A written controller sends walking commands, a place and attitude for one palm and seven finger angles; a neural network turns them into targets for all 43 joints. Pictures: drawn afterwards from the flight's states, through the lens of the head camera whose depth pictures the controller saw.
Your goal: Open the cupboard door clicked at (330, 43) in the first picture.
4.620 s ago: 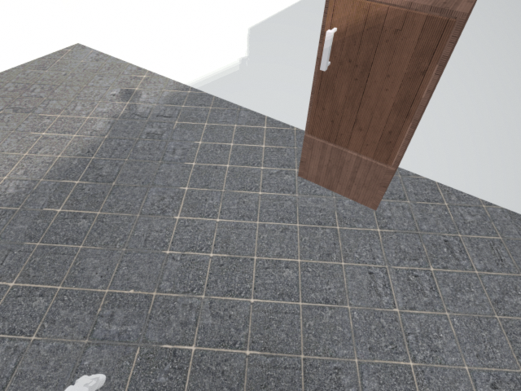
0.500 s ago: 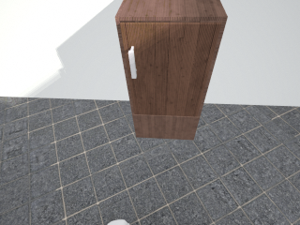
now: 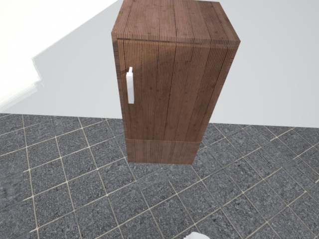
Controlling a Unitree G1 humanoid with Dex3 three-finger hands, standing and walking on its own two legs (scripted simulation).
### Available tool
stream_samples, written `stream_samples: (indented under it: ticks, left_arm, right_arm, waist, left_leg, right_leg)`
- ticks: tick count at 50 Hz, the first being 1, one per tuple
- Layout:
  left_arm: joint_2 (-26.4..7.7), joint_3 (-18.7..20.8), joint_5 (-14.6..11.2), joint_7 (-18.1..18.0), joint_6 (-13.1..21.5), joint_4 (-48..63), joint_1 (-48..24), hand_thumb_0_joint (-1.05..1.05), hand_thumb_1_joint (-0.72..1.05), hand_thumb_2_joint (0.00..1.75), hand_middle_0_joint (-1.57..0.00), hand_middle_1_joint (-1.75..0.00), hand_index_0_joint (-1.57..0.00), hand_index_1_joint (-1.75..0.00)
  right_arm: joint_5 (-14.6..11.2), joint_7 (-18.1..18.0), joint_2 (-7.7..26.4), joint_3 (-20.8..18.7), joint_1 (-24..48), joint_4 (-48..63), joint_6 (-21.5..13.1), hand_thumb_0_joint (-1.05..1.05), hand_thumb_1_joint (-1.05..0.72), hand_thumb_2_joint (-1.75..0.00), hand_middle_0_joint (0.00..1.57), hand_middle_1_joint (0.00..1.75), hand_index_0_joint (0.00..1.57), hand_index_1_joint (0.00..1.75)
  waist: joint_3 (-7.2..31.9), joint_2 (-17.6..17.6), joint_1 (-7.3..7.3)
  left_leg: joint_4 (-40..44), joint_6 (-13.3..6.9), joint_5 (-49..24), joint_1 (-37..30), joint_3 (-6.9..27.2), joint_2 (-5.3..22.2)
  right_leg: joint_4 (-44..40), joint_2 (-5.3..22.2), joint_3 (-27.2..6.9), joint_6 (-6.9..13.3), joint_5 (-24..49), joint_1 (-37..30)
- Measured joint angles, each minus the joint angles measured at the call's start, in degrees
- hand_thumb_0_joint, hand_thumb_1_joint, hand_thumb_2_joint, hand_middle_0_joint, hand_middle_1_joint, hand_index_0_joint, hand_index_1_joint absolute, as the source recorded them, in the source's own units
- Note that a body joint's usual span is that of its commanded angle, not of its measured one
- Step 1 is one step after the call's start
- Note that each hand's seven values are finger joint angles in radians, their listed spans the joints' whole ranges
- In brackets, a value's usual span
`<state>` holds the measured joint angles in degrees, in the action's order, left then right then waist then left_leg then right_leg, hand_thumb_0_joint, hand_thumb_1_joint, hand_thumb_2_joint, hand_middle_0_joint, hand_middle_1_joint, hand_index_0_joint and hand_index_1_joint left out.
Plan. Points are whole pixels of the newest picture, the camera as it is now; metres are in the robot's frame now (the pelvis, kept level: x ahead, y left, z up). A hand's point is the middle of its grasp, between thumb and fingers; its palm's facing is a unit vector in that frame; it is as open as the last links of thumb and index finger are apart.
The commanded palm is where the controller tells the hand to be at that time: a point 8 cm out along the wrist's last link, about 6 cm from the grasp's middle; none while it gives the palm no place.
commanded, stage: take the last steps up to it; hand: left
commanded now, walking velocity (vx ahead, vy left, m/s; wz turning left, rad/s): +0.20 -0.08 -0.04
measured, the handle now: (131, 85) +0.67 +0.15 -0.04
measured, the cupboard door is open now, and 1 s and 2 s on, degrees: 0 0 0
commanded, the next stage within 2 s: come to a stop and stand still in 0.12 s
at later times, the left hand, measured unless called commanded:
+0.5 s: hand (118, 224) +0.19 +0.12 -0.17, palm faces +0.07 -0.96 -0.25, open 7.2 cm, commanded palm none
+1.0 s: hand out of the picture +0.10 +0.21 -0.19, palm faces +0.05 -0.98 -0.17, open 7.4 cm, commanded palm none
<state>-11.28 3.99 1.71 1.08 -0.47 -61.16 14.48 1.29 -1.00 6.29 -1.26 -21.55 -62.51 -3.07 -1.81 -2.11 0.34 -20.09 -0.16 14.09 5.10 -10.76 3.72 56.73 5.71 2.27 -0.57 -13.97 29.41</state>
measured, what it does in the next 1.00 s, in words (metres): steps on the spot: right foot, then left foot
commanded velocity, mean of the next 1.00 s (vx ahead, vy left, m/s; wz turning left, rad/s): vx -0.04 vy -0.02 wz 0.00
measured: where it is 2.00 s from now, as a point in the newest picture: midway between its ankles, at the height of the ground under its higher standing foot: outside the picture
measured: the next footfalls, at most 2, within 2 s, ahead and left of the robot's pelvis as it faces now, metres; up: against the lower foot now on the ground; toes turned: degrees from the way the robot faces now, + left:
right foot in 0.18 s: +0.19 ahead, -0.16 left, +0.00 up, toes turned -9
left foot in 0.70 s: +0.12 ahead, +0.08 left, +0.00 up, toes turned +5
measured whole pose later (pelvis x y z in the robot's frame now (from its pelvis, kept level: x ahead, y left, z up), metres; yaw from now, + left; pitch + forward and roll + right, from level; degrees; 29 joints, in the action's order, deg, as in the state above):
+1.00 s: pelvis +0.10 +0.01 +0.00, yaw +0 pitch +1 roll -3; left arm -14.0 4.5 1.6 -0.5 -4.4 -60.7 15.1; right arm 1.2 -2.6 7.8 -1.5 -11.6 -57.7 0.2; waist -2.2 -3.5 -0.5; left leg -23.1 -2.1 10.9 13.0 -5.4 3.1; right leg 59.7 0.9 -2.2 -3.3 -21.7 22.5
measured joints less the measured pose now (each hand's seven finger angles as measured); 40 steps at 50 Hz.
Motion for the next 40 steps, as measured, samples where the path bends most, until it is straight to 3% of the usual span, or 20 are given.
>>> stream_samples:
  ticks: [4, 8, 9, 11, 13, 15, 20, 24, 29, 33, 35, 36, 38, 40]
  left_arm:
    - [0.5, -0.2, -0.2, -0.1, -0.2, 0.7, -3.0, 0.0, 0.91, 0.9, -0.2, -0.3, -0.2, -0.3]
    - [1.3, -0.4, -0.2, 0.0, 0.9, 1.5, -5.5, 0.0, 0.91, 0.9, -0.2, -0.3, -0.2, -0.3]
    - [1.3, -0.5, -0.1, 0.0, 1.7, 1.8, -5.7, 0.0, 0.91, 0.9, -0.2, -0.3, -0.2, -0.3]
    - [2.3, -0.7, -0.1, -0.5, 3.2, 1.8, -6.8, 0.0, 0.91, 0.9, -0.2, -0.3, -0.2, -0.3]
    - [3.2, -1.1, -0.4, -0.9, 3.8, 1.8, -7.1, 0.0, 0.91, 0.9, -0.2, -0.3, -0.2, -0.3]
    - [3.8, -0.8, -1.1, -2.0, 4.0, 2.0, -6.9, -0.01, 0.93, 0.9, -0.2, -0.3, -0.2, -0.3]
    - [3.3, -1.4, -0.6, -3.1, 2.6, 2.3, -6.9, -0.02, 0.95, 0.9, -0.2, -0.3, -0.21, -0.3]
    - [3.5, -1.5, -0.4, -3.5, 1.4, 2.5, -6.3, -0.02, 0.94, 0.9, -0.2, -0.3, -0.21, -0.3]
    - [2.7, -1.2, 0.0, -3.6, 0.0, 3.0, -4.8, -0.01, 0.92, 0.9, -0.2, -0.3, -0.21, -0.3]
    - [1.2, -0.8, 0.4, -3.3, -0.9, 3.2, -3.5, 0.0, 0.91, 0.9, -0.2, -0.3, -0.21, -0.3]
    - [0.3, -0.7, 0.2, -3.2, -1.2, 3.2, -2.6, 0.0, 0.91, 0.9, -0.2, -0.3, -0.21, -0.3]
    - [-0.1, -0.6, -0.1, -3.1, -1.5, 3.1, -2.1, 0.0, 0.91, 0.9, -0.2, -0.3, -0.21, -0.3]
    - [-1.3, -0.5, -0.5, -3.2, -2.4, 2.7, -2.1, 0.0, 0.91, 0.9, -0.2, -0.3, -0.2, -0.3]
    - [-2.1, -0.2, -0.4, -3.1, -3.0, 2.3, -1.7, 0.0, 0.91, 0.9, -0.2, -0.3, -0.2, -0.3]
  right_arm:
    - [0.2, 0.2, -0.7, -0.4, -2.5, -1.7, 0.4, 0.01, -0.91, -0.9, 0.2, 0.3, 0.2, 0.3]
    - [0.4, 0.4, -0.6, -0.9, -4.2, -3.1, 1.1, 0.01, -0.91, -0.9, 0.2, 0.3, 0.2, 0.3]
    - [0.2, 0.5, -0.6, -1.0, -4.9, -3.4, 1.2, 0.01, -0.91, -0.9, 0.2, 0.3, 0.2, 0.3]
    - [-0.3, 0.7, 0.0, -1.0, -4.2, -4.2, 2.1, 0.01, -0.91, -0.9, 0.2, 0.3, 0.2, 0.3]
    - [-0.5, 0.6, 0.7, -1.2, -2.7, -4.3, 2.9, 0.01, -0.91, -0.9, 0.2, 0.3, 0.2, 0.3]
    - [-0.7, 0.2, 1.3, -1.3, -0.8, -3.8, 3.1, 0.01, -0.91, -0.9, 0.2, 0.3, 0.2, 0.3]
    - [-1.0, -0.5, 3.4, -1.8, 5.5, -0.4, 4.4, 0.01, -0.92, -0.9, 0.2, 0.29, 0.2, 0.29]
    - [-0.5, -0.1, 5.3, -2.5, 10.5, 2.4, 6.0, 0.01, -0.92, -0.9, 0.2, 0.29, 0.2, 0.29]
    - [-0.4, 0.4, 6.6, -2.9, 14.9, 5.5, 6.6, 0.01, -0.92, -0.9, 0.2, 0.29, 0.2, 0.29]
    - [-0.8, 0.6, 6.2, -2.6, 16.4, 6.9, 5.8, 0.01, -0.92, -0.9, 0.2, 0.29, 0.2, 0.29]
    - [-0.8, 0.7, 5.8, -2.1, 16.2, 7.3, 5.0, 0.01, -0.92, -0.9, 0.2, 0.29, 0.2, 0.29]
    - [-0.7, 0.7, 5.5, -2.0, 15.8, 7.3, 4.5, 0.01, -0.92, -0.9, 0.2, 0.29, 0.2, 0.29]
    - [-0.4, 0.6, 4.0, -1.3, 15.4, 7.0, 4.2, 0.01, -0.92, -0.9, 0.2, 0.29, 0.2, 0.29]
    - [-0.1, 0.2, 2.6, -0.4, 14.5, 6.7, 4.1, 0.01, -0.91, -0.9, 0.2, 0.29, 0.2, 0.3]
  waist:
    - [-0.9, 0.5, 1.44]
    - [-1.8, 1.7, 2.96]
    - [-1.7, 1.7, 2.93]
    - [-2.6, 3.4, 2.73]
    - [-2.9, 4.0, 2.49]
    - [-2.6, 4.0, 1.68]
    - [-1.8, 4.3, 0.42]
    - [-2.3, 4.8, -0.69]
    - [-3.1, 3.8, -1.9]
    - [-3.4, 2.0, -2.7]
    - [-3.0, 1.4, -2.8]
    - [-2.7, 1.1, -2.7]
    - [-3.1, -0.8, -2.96]
    - [-2.9, -1.6, -2.97]
  left_leg:
    - [0.8, 1.4, 1.8, -2.7, -0.7, 0.3]
    - [-3.6, 3.8, 6.4, -3.6, -0.8, 1.9]
    - [-6.5, 4.2, 8.6, -3.0, -0.6, 2.5]
    - [-19.1, 2.4, 13.8, 1.7, 2.2, 4.3]
    - [-32.7, 1.1, 15.9, 7.9, 5.7, 3.4]
    - [-39.0, 1.0, 13.8, 12.6, 6.7, 2.6]
    - [-35.6, 2.4, 9.9, 18.9, 7.2, 0.9]
    - [-38.2, 3.6, 9.2, 22.3, 8.5, -1.1]
    - [-36.6, 4.1, 8.9, 22.3, 8.8, -1.9]
    - [-25.8, 3.4, 7.9, 17.3, 8.4, -1.4]
    - [-16.8, 2.9, 2.1, 12.7, 8.0, -0.9]
    - [-14.2, 1.8, 3.3, 11.4, 7.8, -1.0]
    - [-14.9, -0.3, 4.5, 11.5, 7.2, -1.7]
    - [-13.1, -1.3, 3.1, 10.8, 7.0, -1.6]
  right_leg:
    - [-10.1, 0.9, 1.4, -0.3, 0.2, -0.4]
    - [-21.6, -0.5, 3.5, 0.6, 1.2, -4.9]
    - [-24.5, -1.0, 3.9, 1.1, 3.1, -6.8]
    - [-21.4, -2.1, 5.2, 2.5, 3.0, -6.6]
    - [-21.1, -2.4, 6.4, 3.4, 0.6, -8.3]
    - [-23.9, -2.8, 6.9, 3.3, 0.7, -10.7]
    - [-29.1, -3.3, 7.3, 3.7, 2.3, -13.7]
    - [-29.3, -2.9, 7.1, 3.3, 2.0, -14.2]
    - [-28.6, -1.2, 6.9, 2.0, 1.8, -14.0]
    - [-27.0, 0.0, 6.8, 0.5, 1.4, -12.8]
    - [-24.8, 0.3, 6.9, -0.5, 0.6, -11.7]
    - [-23.1, 0.5, 6.9, -1.0, -0.2, -10.8]
    - [-17.1, -0.3, 3.7, -1.1, -8.8, -8.8]
    - [-9.7, -2.3, 0.4, -1.0, -12.2, -6.9]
